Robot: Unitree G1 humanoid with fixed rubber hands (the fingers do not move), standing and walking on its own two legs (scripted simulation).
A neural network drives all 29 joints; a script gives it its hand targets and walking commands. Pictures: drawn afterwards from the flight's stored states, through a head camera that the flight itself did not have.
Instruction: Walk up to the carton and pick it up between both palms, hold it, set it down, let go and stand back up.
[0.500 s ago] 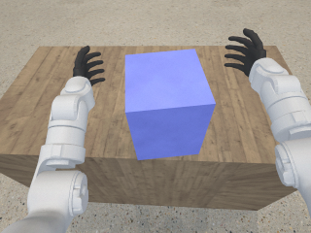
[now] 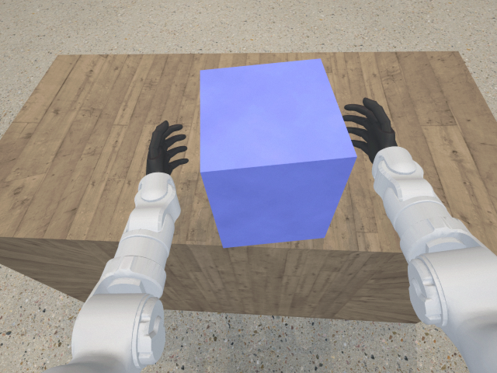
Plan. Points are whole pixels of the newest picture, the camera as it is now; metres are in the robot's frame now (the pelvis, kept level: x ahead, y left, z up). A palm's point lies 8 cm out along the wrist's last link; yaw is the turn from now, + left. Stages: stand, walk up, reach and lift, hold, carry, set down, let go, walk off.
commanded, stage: reach and lift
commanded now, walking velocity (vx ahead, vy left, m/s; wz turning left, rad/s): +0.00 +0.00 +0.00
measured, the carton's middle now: (267, 161) +0.48 +0.04 +0.03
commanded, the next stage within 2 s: none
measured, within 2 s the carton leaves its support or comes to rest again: neither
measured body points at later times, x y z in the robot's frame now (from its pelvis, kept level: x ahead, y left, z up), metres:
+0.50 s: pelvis -0.01 +0.01 -0.01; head +0.10 +0.00 +0.43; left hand +0.44 +0.19 +0.04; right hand +0.49 -0.14 +0.05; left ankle +0.02 +0.14 -0.74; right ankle +0.00 -0.09 -0.74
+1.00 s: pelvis +0.01 +0.01 +0.01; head +0.11 +0.01 +0.45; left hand +0.43 +0.18 +0.04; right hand +0.46 -0.11 +0.05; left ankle +0.02 +0.14 -0.74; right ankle +0.00 -0.09 -0.74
